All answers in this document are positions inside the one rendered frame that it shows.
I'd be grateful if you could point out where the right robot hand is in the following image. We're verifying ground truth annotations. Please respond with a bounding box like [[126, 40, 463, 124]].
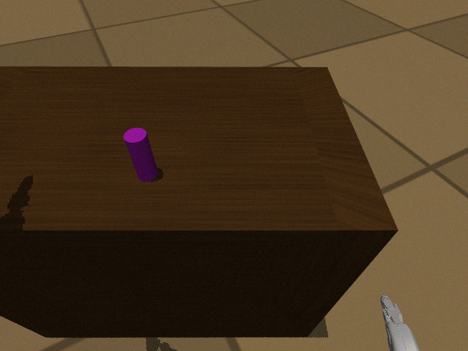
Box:
[[380, 294, 420, 351]]

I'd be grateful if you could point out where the can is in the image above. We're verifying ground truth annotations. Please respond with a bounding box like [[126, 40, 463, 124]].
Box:
[[124, 128, 158, 182]]

